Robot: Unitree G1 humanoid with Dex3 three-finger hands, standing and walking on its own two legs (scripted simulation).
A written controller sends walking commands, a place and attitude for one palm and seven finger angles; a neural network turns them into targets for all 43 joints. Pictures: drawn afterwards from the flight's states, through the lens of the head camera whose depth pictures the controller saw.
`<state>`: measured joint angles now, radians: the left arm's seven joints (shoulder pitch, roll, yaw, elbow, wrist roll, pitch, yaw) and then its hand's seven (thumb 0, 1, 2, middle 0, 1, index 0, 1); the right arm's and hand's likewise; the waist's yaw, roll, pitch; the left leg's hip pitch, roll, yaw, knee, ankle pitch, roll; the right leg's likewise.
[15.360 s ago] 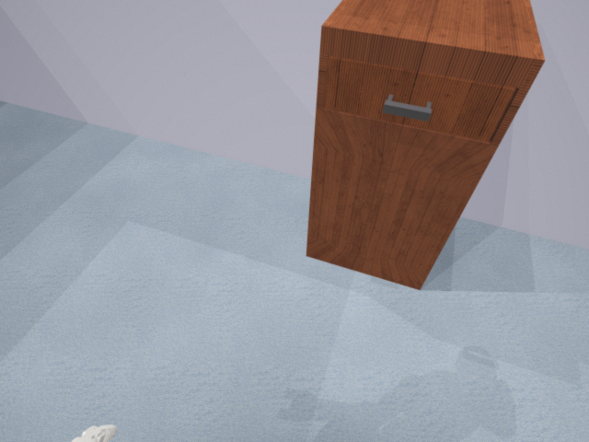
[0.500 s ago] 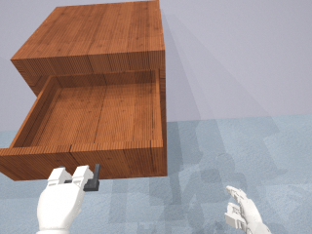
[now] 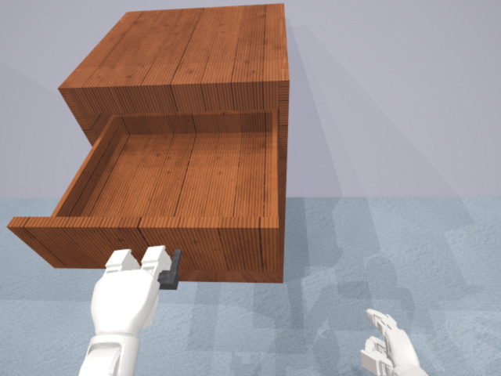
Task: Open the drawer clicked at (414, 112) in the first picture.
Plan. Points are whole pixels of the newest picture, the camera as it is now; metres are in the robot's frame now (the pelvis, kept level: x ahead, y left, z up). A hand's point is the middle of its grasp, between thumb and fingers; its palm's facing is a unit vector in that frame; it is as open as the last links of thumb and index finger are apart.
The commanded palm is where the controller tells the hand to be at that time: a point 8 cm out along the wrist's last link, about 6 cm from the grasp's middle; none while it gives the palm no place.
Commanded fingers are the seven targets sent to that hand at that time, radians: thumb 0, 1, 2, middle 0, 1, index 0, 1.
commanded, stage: open the thumb to release the handle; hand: left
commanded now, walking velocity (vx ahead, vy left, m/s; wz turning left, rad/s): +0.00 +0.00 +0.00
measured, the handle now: (146, 267) +0.27 +0.21 +0.03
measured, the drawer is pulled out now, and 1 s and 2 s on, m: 0.30 0.30 0.30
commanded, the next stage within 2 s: lift the hand off the handle in 0.22 s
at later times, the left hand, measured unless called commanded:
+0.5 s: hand (143, 304) +0.21 +0.21 +0.01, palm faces +0.04 -0.08 -1.00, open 13.7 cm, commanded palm +0.19 +0.22 +0.06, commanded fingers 0.00 -0.50 0.30 -0.30 -1.20 -0.30 -1.20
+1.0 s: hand (134, 286) +0.23 +0.21 +0.05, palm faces +0.07 -0.11 -0.99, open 13.5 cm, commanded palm +0.20 +0.22 +0.12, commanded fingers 0.00 -0.50 0.30 -0.30 -1.20 -0.30 -1.20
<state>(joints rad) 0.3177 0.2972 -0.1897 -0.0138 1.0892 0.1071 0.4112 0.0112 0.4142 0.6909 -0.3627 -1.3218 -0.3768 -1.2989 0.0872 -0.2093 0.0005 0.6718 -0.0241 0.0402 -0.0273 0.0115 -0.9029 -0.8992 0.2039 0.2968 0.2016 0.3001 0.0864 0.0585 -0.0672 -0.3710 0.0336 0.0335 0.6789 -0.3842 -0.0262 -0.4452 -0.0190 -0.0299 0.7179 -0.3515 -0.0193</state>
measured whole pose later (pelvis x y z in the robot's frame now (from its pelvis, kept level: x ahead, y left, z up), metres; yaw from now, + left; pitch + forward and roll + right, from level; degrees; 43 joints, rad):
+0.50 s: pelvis -0.01 +0.00 +0.00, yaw +0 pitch +3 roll +1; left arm 0.22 0.30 -0.19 0.09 1.10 0.08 0.40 0.00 -0.47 0.31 -0.35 -1.25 -0.32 -1.21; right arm 0.11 -0.23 -0.01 0.69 -0.02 0.02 -0.04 0.01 -0.90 -0.90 0.20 0.30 0.20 0.30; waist 0.09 0.05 -0.05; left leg -0.36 0.03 0.02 0.64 -0.34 -0.03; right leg -0.43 -0.02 -0.04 0.67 -0.31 -0.02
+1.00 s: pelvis -0.01 +0.00 +0.01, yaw +0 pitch +1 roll +1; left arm 0.21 0.33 -0.18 -0.02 1.03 0.11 0.30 0.00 -0.49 0.30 -0.35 -1.21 -0.38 -1.24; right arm 0.10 -0.22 -0.01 0.68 -0.01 0.02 -0.04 0.01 -0.90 -0.90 0.20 0.30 0.20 0.30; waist 0.09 0.07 -0.03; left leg -0.26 0.02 0.03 0.56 -0.31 -0.02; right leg -0.33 -0.02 -0.03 0.59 -0.28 -0.01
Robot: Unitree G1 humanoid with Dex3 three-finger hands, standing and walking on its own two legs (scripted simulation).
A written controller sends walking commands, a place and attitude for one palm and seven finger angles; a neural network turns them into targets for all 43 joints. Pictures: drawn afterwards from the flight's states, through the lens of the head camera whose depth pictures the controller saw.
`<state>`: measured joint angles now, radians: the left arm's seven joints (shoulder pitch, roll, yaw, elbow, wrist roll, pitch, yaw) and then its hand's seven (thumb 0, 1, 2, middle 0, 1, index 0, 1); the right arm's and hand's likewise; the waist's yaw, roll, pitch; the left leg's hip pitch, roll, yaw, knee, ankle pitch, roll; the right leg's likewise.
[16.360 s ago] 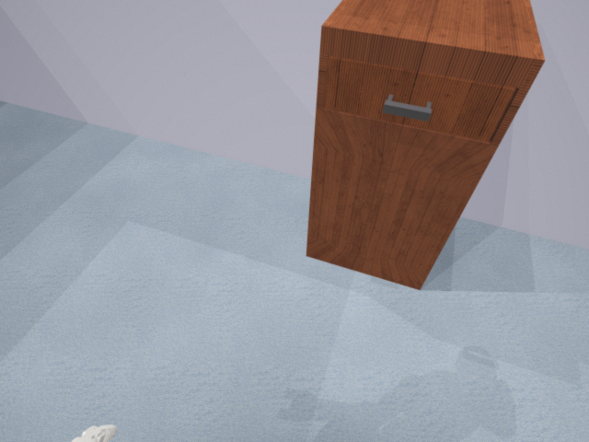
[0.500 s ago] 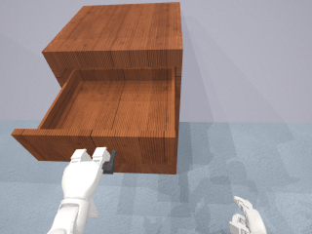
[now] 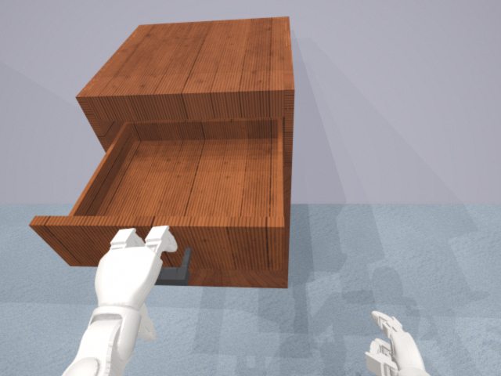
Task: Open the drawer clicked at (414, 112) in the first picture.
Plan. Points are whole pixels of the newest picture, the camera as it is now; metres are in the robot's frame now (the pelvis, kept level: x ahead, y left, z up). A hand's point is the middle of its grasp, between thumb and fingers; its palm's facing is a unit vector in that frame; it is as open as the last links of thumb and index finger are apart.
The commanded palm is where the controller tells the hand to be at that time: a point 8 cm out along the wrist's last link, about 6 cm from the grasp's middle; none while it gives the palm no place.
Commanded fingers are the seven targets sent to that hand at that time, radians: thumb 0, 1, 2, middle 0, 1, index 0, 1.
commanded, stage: lift the hand off the handle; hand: left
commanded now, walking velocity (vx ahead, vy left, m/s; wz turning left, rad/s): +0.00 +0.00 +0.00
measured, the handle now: (158, 264) +0.28 +0.21 +0.02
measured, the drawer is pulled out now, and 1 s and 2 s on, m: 0.30 0.30 0.30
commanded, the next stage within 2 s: draw the hand back to the body in 0.92 s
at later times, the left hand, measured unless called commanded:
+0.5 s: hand (126, 253) +0.24 +0.21 +0.12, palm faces +0.14 -0.11 -0.98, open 13.7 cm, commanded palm +0.20 +0.21 +0.17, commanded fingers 0.00 -0.50 0.30 -0.30 -1.20 -0.30 -1.20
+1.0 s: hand (117, 231) +0.25 +0.21 +0.16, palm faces +0.15 -0.10 -0.98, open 13.8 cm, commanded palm +0.20 +0.21 +0.22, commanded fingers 0.00 -0.50 0.30 -0.30 -1.20 -0.30 -1.20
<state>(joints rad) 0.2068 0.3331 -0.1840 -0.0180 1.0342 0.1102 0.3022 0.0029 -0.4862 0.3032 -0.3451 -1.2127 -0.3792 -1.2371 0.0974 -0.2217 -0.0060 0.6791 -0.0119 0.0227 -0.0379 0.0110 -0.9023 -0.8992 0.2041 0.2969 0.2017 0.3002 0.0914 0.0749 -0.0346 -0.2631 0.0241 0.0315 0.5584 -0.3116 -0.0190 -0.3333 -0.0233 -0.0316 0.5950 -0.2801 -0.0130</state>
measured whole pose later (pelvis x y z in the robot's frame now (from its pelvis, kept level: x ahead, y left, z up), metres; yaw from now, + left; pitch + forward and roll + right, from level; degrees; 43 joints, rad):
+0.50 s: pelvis +0.02 +0.00 +0.01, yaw +1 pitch -2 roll +0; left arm 0.24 0.40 -0.15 -0.33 0.97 0.18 0.10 0.00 -0.49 0.30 -0.33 -1.21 -0.34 -1.21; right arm 0.03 -0.23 0.04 0.66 0.00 0.09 0.01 0.01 -0.90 -0.90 0.20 0.30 0.20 0.30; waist 0.13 0.11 -0.01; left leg -0.11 0.02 0.02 0.42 -0.27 -0.02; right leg -0.17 -0.02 -0.05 0.45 -0.24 -0.01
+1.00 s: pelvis +0.01 +0.00 +0.01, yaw +0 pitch -4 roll +1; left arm 0.14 0.48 -0.09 -0.40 0.88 0.23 -0.04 0.00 -0.49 0.30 -0.32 -1.20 -0.32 -1.21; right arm 0.01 -0.25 0.06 0.65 0.03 0.12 0.03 0.01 -0.90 -0.90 0.20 0.30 0.20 0.30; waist 0.11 0.14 0.00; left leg -0.08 0.02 0.02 0.38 -0.24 -0.02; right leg -0.15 -0.02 -0.04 0.42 -0.21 -0.01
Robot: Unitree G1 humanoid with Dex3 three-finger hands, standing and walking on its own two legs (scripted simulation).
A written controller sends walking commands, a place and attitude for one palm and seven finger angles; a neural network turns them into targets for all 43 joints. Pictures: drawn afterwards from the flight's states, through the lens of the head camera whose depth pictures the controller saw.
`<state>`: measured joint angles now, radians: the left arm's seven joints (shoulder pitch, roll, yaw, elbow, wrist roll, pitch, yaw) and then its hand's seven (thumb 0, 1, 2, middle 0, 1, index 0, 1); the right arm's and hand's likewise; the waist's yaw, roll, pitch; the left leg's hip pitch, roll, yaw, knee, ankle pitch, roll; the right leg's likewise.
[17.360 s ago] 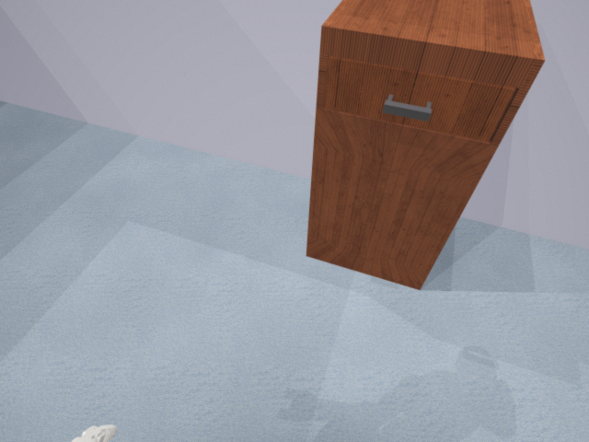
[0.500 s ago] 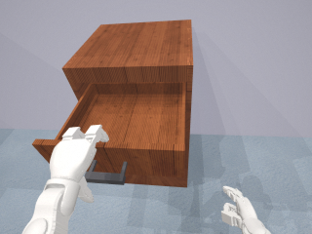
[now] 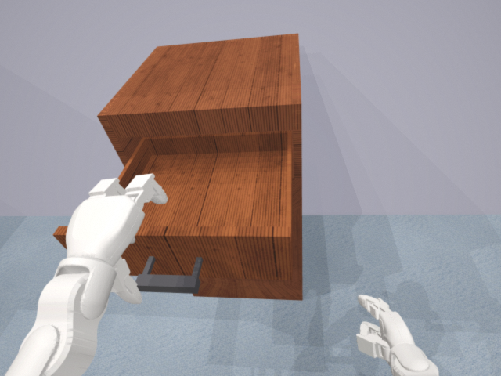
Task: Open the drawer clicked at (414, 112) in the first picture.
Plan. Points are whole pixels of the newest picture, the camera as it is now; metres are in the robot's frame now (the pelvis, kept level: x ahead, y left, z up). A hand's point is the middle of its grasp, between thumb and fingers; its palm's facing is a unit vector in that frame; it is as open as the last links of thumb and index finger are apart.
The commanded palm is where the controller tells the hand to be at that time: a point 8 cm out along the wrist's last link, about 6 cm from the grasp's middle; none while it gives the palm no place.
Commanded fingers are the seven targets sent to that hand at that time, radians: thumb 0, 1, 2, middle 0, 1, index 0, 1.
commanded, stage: draw the hand back to the body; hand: left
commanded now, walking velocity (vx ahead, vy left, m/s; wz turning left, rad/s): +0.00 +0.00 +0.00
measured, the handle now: (171, 272) +0.28 +0.21 +0.01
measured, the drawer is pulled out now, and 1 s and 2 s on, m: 0.30 0.30 0.30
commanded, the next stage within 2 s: step back with the hand held close in 1.62 s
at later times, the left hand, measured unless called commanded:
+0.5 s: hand (106, 261) +0.21 +0.24 +0.14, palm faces +0.13 -0.08 -0.99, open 13.8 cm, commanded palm +0.17 +0.24 +0.20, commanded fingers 0.00 -0.50 0.30 -0.30 -1.20 -0.30 -1.20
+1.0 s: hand (98, 239) +0.22 +0.23 +0.18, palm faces +0.38 -0.86 -0.35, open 12.3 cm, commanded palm +0.16 +0.27 +0.20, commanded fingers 0.00 0.20 0.60 -0.25 -0.75 -0.25 -0.75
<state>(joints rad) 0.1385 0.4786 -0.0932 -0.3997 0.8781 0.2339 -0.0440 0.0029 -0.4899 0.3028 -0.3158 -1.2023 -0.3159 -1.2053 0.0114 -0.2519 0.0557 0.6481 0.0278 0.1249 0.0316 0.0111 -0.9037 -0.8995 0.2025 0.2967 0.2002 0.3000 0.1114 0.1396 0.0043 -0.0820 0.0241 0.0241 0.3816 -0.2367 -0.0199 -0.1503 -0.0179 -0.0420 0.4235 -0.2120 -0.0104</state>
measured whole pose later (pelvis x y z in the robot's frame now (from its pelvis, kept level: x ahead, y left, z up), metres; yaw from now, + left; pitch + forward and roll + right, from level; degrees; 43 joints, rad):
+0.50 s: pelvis -0.01 +0.00 +0.00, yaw +1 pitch -4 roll +0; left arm 0.27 0.52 0.01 -0.43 0.84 0.13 -0.01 0.00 -0.49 0.30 -0.32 -1.20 -0.32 -1.21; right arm 0.05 -0.27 0.04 0.65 0.02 0.07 0.00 0.01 -0.90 -0.90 0.20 0.30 0.20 0.30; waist 0.12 0.13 0.02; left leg -0.10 0.02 0.01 0.40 -0.24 -0.02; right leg -0.16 -0.02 -0.05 0.42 -0.21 -0.01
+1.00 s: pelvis +0.02 +0.01 +0.00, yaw +0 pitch -5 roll -1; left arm 0.43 0.32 0.26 -0.54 -0.03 -0.14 0.11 0.00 -0.13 0.46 -0.28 -0.96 -0.28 -0.97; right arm 0.19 -0.21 0.04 0.66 -0.02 -0.15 -0.07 0.01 -0.90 -0.90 0.21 0.30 0.20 0.30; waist 0.05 0.04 0.05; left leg -0.05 0.04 0.02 0.42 -0.29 -0.02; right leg -0.09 0.00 -0.05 0.39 -0.23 0.00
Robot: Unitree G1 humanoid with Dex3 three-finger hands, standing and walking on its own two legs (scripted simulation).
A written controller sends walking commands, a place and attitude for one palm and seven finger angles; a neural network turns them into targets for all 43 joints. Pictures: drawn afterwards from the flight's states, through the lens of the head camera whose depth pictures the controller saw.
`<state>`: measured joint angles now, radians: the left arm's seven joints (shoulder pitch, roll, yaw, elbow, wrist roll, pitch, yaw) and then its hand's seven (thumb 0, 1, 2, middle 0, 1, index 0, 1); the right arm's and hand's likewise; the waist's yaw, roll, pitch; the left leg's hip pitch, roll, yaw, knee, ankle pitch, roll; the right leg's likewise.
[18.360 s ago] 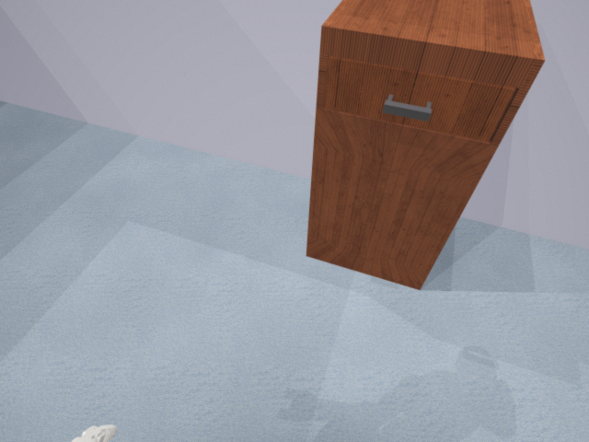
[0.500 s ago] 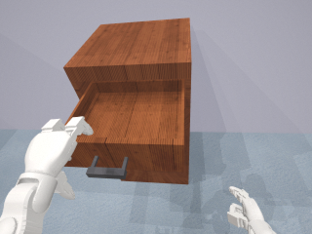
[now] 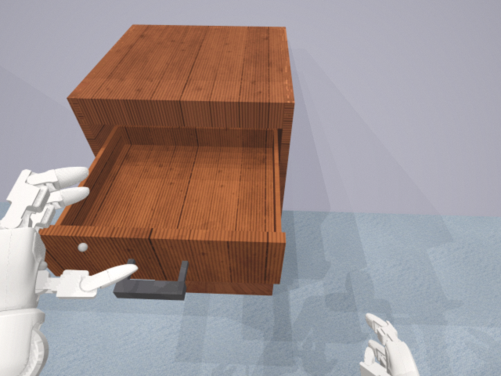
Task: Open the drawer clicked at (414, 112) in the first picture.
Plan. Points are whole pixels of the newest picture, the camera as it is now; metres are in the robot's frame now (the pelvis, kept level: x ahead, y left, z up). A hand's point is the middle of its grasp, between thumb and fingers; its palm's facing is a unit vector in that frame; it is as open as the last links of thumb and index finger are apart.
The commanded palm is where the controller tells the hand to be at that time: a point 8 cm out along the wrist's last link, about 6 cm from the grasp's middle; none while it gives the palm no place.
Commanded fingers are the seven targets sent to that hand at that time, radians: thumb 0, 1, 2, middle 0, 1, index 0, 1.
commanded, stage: draw the hand back to the body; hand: left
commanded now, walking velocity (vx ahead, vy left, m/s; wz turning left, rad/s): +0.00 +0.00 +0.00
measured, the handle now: (154, 277) +0.26 +0.20 +0.01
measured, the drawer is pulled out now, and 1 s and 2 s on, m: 0.30 0.30 0.30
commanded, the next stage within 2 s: step back with the hand held close in 0.62 s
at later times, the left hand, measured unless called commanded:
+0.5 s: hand (52, 260) +0.18 +0.25 +0.18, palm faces +0.45 -0.80 -0.39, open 8.0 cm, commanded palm +0.13 +0.28 +0.19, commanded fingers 0.00 0.90 0.90 -0.20 -0.30 -0.20 -0.30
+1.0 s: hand (57, 277) +0.17 +0.24 +0.17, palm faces +0.32 -0.80 -0.50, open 7.4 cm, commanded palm +0.10 +0.29 +0.19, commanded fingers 0.00 0.90 0.90 -0.20 -0.30 -0.20 -0.30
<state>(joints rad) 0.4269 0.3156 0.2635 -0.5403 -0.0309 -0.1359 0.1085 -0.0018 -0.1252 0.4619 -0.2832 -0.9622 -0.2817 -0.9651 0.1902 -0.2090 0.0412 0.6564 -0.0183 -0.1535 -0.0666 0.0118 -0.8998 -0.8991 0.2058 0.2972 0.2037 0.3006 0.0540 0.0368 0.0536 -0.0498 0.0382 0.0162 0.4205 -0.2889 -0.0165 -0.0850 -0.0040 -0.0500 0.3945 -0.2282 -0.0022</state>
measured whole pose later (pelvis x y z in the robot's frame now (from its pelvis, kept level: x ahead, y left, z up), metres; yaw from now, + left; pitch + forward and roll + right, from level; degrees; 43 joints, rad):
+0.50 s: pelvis +0.00 +0.00 +0.00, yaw +1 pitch -4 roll -1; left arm 0.48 0.32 0.32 -0.53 -0.05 -0.10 0.11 0.01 0.72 0.83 -0.22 -0.41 -0.22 -0.41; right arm 0.15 -0.20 0.03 0.64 -0.01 -0.14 -0.07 0.01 -0.90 -0.90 0.21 0.30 0.20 0.30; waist 0.08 0.06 0.03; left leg -0.07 0.03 0.01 0.43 -0.29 -0.01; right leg -0.09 -0.01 -0.06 0.39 -0.23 0.00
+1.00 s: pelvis -0.03 +0.01 +0.00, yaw +0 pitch +1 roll -1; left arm 0.60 0.38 0.37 -0.59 -0.05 -0.19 0.10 0.02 0.89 0.90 -0.21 -0.30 -0.21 -0.31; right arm 0.16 -0.24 -0.01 0.57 0.01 -0.07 -0.07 0.01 -0.90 -0.90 0.21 0.30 0.20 0.30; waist 0.00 0.05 0.03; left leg -0.24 0.02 0.01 0.49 -0.26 0.00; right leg -0.27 -0.02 -0.05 0.44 -0.19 0.01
